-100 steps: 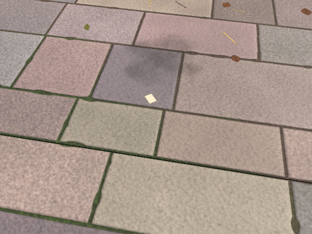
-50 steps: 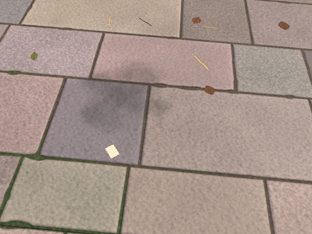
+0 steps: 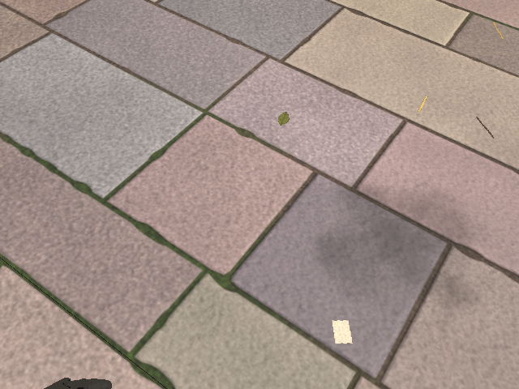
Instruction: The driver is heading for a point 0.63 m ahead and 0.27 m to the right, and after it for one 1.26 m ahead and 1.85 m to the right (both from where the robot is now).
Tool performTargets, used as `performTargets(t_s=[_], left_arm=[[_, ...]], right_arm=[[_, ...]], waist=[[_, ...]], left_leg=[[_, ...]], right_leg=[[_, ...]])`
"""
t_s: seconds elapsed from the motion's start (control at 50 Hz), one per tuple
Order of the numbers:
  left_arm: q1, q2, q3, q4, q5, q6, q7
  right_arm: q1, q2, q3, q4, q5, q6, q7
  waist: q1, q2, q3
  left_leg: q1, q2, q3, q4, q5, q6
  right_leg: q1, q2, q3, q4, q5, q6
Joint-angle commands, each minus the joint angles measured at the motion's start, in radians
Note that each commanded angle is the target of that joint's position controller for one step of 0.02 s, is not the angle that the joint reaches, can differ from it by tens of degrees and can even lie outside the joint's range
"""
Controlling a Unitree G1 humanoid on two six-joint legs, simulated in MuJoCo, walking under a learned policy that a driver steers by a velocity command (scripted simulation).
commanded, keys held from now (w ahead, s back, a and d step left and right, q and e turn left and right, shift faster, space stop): e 1.00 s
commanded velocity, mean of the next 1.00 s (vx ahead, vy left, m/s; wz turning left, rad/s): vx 0.07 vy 0.00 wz -0.42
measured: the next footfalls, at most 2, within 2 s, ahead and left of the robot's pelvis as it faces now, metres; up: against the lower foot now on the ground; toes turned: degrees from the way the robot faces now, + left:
right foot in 0.12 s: +0.26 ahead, -0.11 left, +0.00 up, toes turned -1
left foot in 0.52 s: +0.28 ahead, +0.12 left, +0.00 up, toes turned -18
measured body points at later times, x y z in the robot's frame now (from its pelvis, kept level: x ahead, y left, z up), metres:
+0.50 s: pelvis +0.16 +0.01 -0.01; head +0.20 +0.01 +0.43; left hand +0.35 +0.27 -0.12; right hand +0.26 -0.29 -0.11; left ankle +0.24 +0.13 -0.73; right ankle +0.22 -0.11 -0.74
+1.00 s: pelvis +0.17 +0.00 -0.01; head +0.19 -0.04 +0.43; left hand +0.46 +0.15 -0.09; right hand +0.15 -0.32 -0.12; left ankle +0.24 +0.13 -0.72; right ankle +0.12 -0.09 -0.74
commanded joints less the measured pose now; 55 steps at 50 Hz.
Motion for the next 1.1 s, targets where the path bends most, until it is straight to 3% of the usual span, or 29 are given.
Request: performTargets(t_s=[0.02, 0.1, 0.12, 0.14, 0.16, 0.18, 0.22, 0.26, 0.32, 0.44, 0.5, 0.52, 0.54, 0.56, 0.58, 0.6, 0.64, 0.68, 0.78, 0.88, 0.92, 0.94, 0.96, 0.98, 1.0, 1.02, 1.04, 1.06, 1.1], left_arm=[[-0.096, 0.059, 0.009, -0.081, -0.007, -0.019, -0.015], [0.121, 0.126, 0.041, -0.012, 0.003, -0.016, -0.012], [0.185, 0.163, 0.05, -0.004, 0.009, -0.015, -0.003], [0.222, 0.244, 0.06, -0.022, 0.026, -0.006, 0.005], [0.221, 0.183, 0.044, -0.022, 0.011, 0.004, 0.003], [0.159, 0.164, 0.044, -0.05, -0.016, 0.02, 0.004], [0.06, 0.129, 0.033, -0.071, -0.022, 0.046, 0.018], [0.021, 0.137, 0.038, -0.08, -0.003, 0.061, 0.03], [0.018, 0.156, 0.054, -0.086, 0.005, 0.075, 0.044], [0.025, 0.172, 0.069, -0.098, -0.017, 0.115, 0.065], [0.021, 0.158, 0.064, -0.104, -0.026, 0.134, 0.07], [0.051, 0.131, 0.056, -0.1, -0.028, 0.138, 0.071], [0.082, 0.072, 0.042, -0.111, -0.023, 0.135, 0.068], [0.074, 0.1, 0.054, -0.139, -0.024, 0.12, 0.067], [0.105, 0.172, 0.077, -0.114, -0.017, 0.117, 0.068], [0.134, 0.184, 0.088, -0.087, -0.026, 0.125, 0.069], [0.167, 0.144, 0.083, -0.064, -0.022, 0.15, 0.078], [0.129, 0.109, 0.071, -0.091, -0.03, 0.156, 0.074], [0.036, 0.066, 0.047, -0.159, -0.028, 0.153, 0.052], [0.055, 0.088, 0.055, -0.177, -0.03, 0.165, 0.033], [0.118, 0.084, 0.063, -0.16, -0.029, 0.167, 0.026], [0.158, 0.11, 0.074, -0.148, -0.027, 0.167, 0.033], [0.196, 0.21, 0.102, -0.154, -0.028, 0.162, 0.048], [0.188, 0.3, 0.116, -0.173, 0.004, 0.149, 0.05], [0.199, 0.236, 0.099, -0.176, 0.023, 0.126, 0.044], [0.155, 0.208, 0.084, -0.166, 0.019, 0.112, 0.047], [0.099, 0.187, 0.081, -0.168, -0.001, 0.108, 0.055], [0.059, 0.162, 0.07, -0.173, -0.022, 0.112, 0.062], [0.047, 0.153, 0.062, -0.175, -0.016, 0.121, 0.073]], right_arm=[[0.004, -0.179, -0.051, -0.027, 0.001, -0.012, -0.012], [-0.056, -0.178, -0.053, -0.024, -0.007, 0.0, -0.017], [-0.037, -0.161, -0.045, -0.033, -0.018, 0.002, -0.018], [0.092, -0.099, -0.025, -0.054, -0.036, -0.004, -0.013], [0.158, -0.092, -0.013, -0.036, -0.027, -0.005, -0.002], [0.087, -0.18, -0.034, -0.041, -0.004, 0.002, 0.005], [-0.065, -0.184, -0.039, -0.08, 0.0, 0.022, -0.007], [-0.067, -0.159, -0.038, -0.093, -0.011, 0.045, -0.022], [-0.047, -0.106, -0.022, -0.09, -0.023, 0.044, -0.035], [-0.129, -0.113, -0.026, -0.121, -0.014, 0.035, -0.025], [-0.1, -0.107, -0.034, -0.116, -0.008, 0.014, -0.012], [-0.082, -0.139, -0.046, -0.117, -0.012, 0.01, -0.014], [-0.082, -0.23, -0.068, -0.132, -0.038, 0.016, -0.022], [-0.122, -0.26, -0.079, -0.133, -0.072, 0.022, -0.015], [-0.171, -0.195, -0.059, -0.164, -0.072, 0.017, -0.018], [-0.219, -0.153, -0.048, -0.171, -0.053, 0.016, -0.021], [-0.257, -0.126, -0.039, -0.177, -0.023, 0.017, -0.027], [-0.236, -0.122, -0.038, -0.169, -0.028, 0.025, -0.032], [-0.176, -0.174, -0.067, -0.143, -0.025, 0.046, -0.035], [-0.201, -0.206, -0.085, -0.126, 0.001, 0.047, -0.014], [-0.224, -0.201, -0.087, -0.116, 0.023, 0.046, -0.013], [-0.177, -0.171, -0.081, -0.092, 0.024, 0.042, -0.01], [-0.157, -0.117, -0.066, -0.101, -0.013, 0.039, -0.006], [-0.244, -0.088, -0.049, -0.172, -0.043, 0.037, -0.015], [-0.308, -0.14, -0.065, -0.17, -0.03, 0.036, -0.022], [-0.305, -0.154, -0.072, -0.162, -0.012, 0.04, -0.022], [-0.28, -0.153, -0.077, -0.138, -0.013, 0.043, -0.029], [-0.268, -0.161, -0.081, -0.132, -0.021, 0.047, -0.036], [-0.237, -0.144, -0.08, -0.12, -0.023, 0.043, -0.031]], waist=[[0.003, 0.146, 0.0], [0.123, 0.145, -0.12], [0.147, 0.078, -0.196], [0.079, -0.139, -0.342], [0.071, -0.209, -0.488], [0.093, -0.089, -0.412], [0.08, 0.043, -0.171], [0.033, 0.008, -0.093], [0.025, -0.067, -0.122], [0.062, -0.082, -0.153], [0.033, -0.092, -0.14], [0.029, -0.062, -0.137], [0.053, 0.144, -0.138], [0.068, 0.362, -0.1], [0.074, 0.266, -0.099], [0.093, 0.198, -0.084], [0.091, 0.171, -0.068], [0.068, 0.181, -0.061], [0.008, 0.218, -0.112], [0.02, 0.242, -0.124], [0.066, 0.225, -0.129], [0.076, 0.168, -0.138], [0.064, -0.062, -0.151], [0.083, -0.284, -0.139], [0.144, -0.15, -0.182], [0.107, -0.116, -0.144], [0.078, -0.07, -0.122], [0.063, -0.073, -0.108], [0.044, -0.083, -0.131]], left_leg=[[-0.099, 0.22, -0.054, -0.019, 0.572, 0.087], [0.003, 0.203, -0.018, 0.264, 0.855, 0.036], [-0.07, 0.145, 0.015, 0.461, 0.747, -0.01], [-0.377, 0.035, 0.038, 0.866, 0.181, -0.089], [-0.524, -0.051, -0.048, 1.067, -0.368, -0.128], [-0.563, 0.008, -0.101, 1.133, -0.329, -0.124], [-0.617, 0.066, -0.054, 1.055, -0.227, -0.115], [-0.504, 0.094, -0.045, 0.888, -0.17, -0.111], [-0.421, 0.072, -0.01, 0.695, -0.147, -0.13], [-0.365, 0.048, -0.025, 0.487, -0.009, -0.137], [-0.254, 0.034, -0.004, 0.245, 0.082, -0.105], [-0.177, 0.098, -0.044, 0.149, 0.094, -0.076], [-0.11, 0.33, -0.273, 0.058, 0.066, 0.022], [-0.2, 0.466, -0.488, -0.011, 0.145, 0.158], [-0.22, 0.454, -0.442, 0.002, 0.168, 0.178], [-0.232, 0.393, -0.329, 0.025, 0.186, 0.137], [-0.198, 0.327, -0.195, 0.055, 0.258, 0.102], [-0.179, 0.296, -0.102, 0.057, 0.331, 0.111], [-0.061, 0.351, -0.051, 0.084, 0.424, 0.15], [-0.091, 0.388, -0.005, 0.122, 0.479, 0.144], [-0.131, 0.371, 0.043, 0.2, 0.451, 0.09], [-0.21, 0.335, 0.098, 0.283, 0.355, 0.024], [-0.441, 0.24, 0.199, 0.529, 0.05, -0.08], [-0.709, 0.09, 0.155, 0.744, -0.379, -0.149], [-0.712, 0.097, 0.017, 0.897, -0.392, -0.148], [-0.712, 0.11, -0.009, 0.927, -0.307, -0.135], [-0.712, 0.117, -0.017, 0.9, -0.221, -0.134], [-0.71, 0.118, -0.021, 0.874, -0.16, -0.142], [-0.634, 0.087, -0.006, 0.885, -0.085, -0.159]], right_leg=[[0.151, 0.052, -0.029, -0.1, 0.104, -0.032], [0.366, 0.107, -0.049, -0.138, 0.028, -0.104], [0.536, 0.049, 0.008, -0.134, 0.271, -0.142], [0.875, -0.207, 0.344, -0.054, 0.572, -0.321], [0.99, -0.322, 0.641, -0.158, 0.532, -0.451], [0.876, -0.278, 0.581, -0.208, 0.25, -0.41], [0.573, -0.198, 0.435, -0.293, -0.064, -0.329], [0.341, -0.128, 0.372, -0.357, -0.193, -0.29], [0.272, -0.082, 0.311, -0.348, -0.095, -0.291], [0.272, -0.062, 0.39, -0.32, -0.36, -0.243], [0.273, -0.028, 0.42, -0.248, -0.379, -0.19], [0.231, 0.014, 0.397, -0.185, -0.437, -0.145], [0.108, 0.115, 0.257, 0.035, -0.585, -0.075], [0.009, 0.192, 0.108, 0.273, -0.688, -0.035], [0.026, 0.134, 0.143, 0.442, -0.645, -0.009], [0.028, 0.128, 0.13, 0.511, -0.585, 0.008], [-0.003, 0.108, 0.105, 0.615, -0.5, 0.05], [-0.001, 0.091, 0.055, 0.587, -0.458, 0.075], [0.068, 0.035, 0.005, 0.34, -0.493, 0.086], [0.235, 0.046, -0.068, 0.104, -0.472, 0.031], [0.363, 0.07, -0.099, -0.111, -0.319, -0.023], [0.49, 0.079, -0.064, -0.216, -0.197, -0.059], [0.678, -0.101, 0.201, -0.25, 0.115, -0.133], [0.689, -0.33, 0.516, -0.242, 0.313, -0.357], [0.657, -0.323, 0.488, -0.262, 0.245, -0.409], [0.614, -0.264, 0.392, -0.262, 0.179, -0.354], [0.59, -0.2, 0.333, -0.258, 0.104, -0.295], [0.573, -0.175, 0.311, -0.255, 0.106, -0.267], [0.522, -0.139, 0.281, -0.25, 0.16, -0.264]])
